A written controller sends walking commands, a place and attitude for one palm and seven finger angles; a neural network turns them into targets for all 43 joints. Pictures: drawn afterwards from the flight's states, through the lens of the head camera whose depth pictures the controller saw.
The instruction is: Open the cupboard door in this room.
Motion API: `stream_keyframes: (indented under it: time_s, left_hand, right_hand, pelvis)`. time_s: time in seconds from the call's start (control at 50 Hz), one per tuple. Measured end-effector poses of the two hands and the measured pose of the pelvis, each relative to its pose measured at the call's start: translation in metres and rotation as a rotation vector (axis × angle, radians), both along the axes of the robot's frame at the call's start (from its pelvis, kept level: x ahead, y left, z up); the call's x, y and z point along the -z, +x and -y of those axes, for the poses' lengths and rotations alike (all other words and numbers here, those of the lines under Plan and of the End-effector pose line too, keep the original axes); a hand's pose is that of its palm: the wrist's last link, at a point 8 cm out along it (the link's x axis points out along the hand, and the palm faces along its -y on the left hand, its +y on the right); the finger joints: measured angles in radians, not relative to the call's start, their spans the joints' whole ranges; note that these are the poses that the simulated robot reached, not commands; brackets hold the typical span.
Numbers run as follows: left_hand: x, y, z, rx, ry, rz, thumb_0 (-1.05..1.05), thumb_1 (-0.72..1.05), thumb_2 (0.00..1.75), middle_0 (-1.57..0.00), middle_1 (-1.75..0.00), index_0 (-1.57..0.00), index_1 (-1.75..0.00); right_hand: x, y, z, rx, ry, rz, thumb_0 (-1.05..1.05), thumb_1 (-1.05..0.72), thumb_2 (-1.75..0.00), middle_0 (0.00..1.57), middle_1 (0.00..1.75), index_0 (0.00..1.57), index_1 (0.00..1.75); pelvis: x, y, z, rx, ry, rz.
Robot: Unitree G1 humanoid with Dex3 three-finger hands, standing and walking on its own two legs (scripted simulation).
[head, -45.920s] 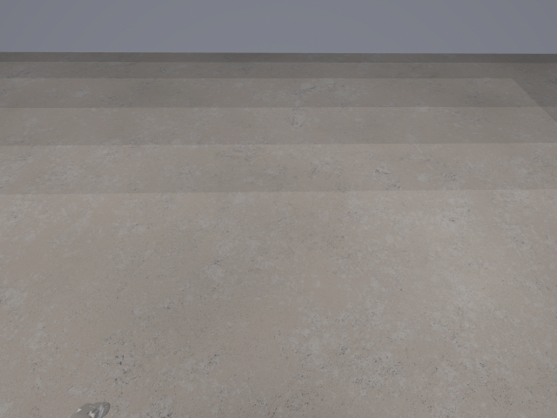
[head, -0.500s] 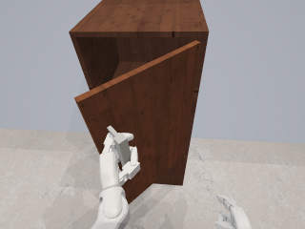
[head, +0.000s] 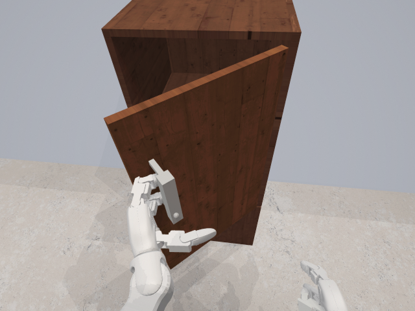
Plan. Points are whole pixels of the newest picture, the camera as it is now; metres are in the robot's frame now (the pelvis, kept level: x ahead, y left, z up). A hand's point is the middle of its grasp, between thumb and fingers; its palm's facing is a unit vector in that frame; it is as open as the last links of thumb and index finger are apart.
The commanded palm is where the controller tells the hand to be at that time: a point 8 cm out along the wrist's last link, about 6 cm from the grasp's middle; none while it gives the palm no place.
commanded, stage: open thumb and fingers to let go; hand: left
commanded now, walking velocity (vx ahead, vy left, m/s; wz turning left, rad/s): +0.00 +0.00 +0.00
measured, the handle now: (165, 191) +0.32 +0.10 +0.09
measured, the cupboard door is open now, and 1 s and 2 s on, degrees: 44 45 45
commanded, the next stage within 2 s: slide the hand sideways off the handle in 0.28 s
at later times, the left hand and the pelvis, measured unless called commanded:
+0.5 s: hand (175, 225) +0.25 +0.07 +0.08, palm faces -0.02 -1.00 -0.04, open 16.0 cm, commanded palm +0.23 +0.10 +0.08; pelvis -0.01 +0.02 +0.00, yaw -1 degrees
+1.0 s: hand (156, 246) +0.21 +0.10 +0.08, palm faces -0.13 -0.99 +0.01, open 16.3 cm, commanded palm +0.19 +0.15 +0.08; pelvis -0.01 +0.04 -0.01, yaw -3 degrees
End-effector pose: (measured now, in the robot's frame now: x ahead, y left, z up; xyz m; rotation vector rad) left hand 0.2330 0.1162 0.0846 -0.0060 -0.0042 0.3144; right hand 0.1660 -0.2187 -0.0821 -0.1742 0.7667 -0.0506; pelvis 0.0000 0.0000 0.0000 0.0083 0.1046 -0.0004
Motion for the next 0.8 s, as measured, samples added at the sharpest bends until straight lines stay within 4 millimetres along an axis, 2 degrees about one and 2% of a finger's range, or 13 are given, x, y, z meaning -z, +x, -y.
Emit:
stream_keyframes:
  time_s: [0.14,0.34,0.42,0.54,0.58,0.8]
  left_hand:
    - [0.000,0.005,-0.001,0.025,0.002,-0.003,0.00,-0.46,0.32,-0.27,-0.98,-0.25,-0.98]
    - [-0.001,0.005,0.002,0.084,0.004,-0.010,-0.01,-0.50,0.30,-0.23,-0.56,-0.23,-0.57]
    - [-0.001,0.005,0.000,0.101,0.013,-0.011,-0.01,-0.50,0.30,-0.26,-0.51,-0.26,-0.51]
    - [0.001,-0.006,-0.012,0.447,0.053,0.027,-0.01,-0.50,0.30,-0.21,-0.40,-0.14,-0.40]
    - [0.001,-0.008,-0.012,0.508,0.033,0.030,-0.01,-0.50,0.30,-0.19,-0.37,-0.13,-0.38]
    - [0.000,-0.013,-0.014,0.465,-0.021,0.036,-0.01,-0.50,0.30,-0.16,-0.31,-0.16,-0.32]
  right_hand:
    - [-0.001,-0.003,-0.013,0.002,0.011,0.002,0.01,-0.90,-0.90,0.20,0.30,0.20,0.30]
    - [-0.004,-0.009,-0.025,0.007,0.017,0.008,0.01,-0.90,-0.90,0.20,0.30,0.20,0.30]
    - [-0.006,-0.010,-0.027,0.004,0.016,0.008,0.01,-0.90,-0.90,0.20,0.30,0.20,0.30]
    - [-0.007,-0.019,-0.025,0.012,0.009,0.021,0.01,-0.90,-0.90,0.20,0.30,0.20,0.30]
    - [-0.007,-0.022,-0.025,0.025,0.007,0.034,0.01,-0.90,-0.90,0.20,0.30,0.20,0.30]
    - [-0.010,-0.029,-0.033,0.042,0.016,0.053,0.01,-0.90,-0.90,0.20,0.30,0.20,0.30]
  pelvis:
    - [0.000,-0.002,-0.008,0.005,-0.007,0.001]
    - [0.000,-0.007,-0.018,0.016,-0.018,0.012]
    - [0.000,-0.009,-0.020,0.017,-0.019,0.017]
    - [0.002,-0.013,-0.026,0.013,-0.020,0.014]
    - [0.002,-0.015,-0.029,0.014,-0.023,0.014]
    - [0.004,-0.012,-0.036,0.042,-0.016,-0.001]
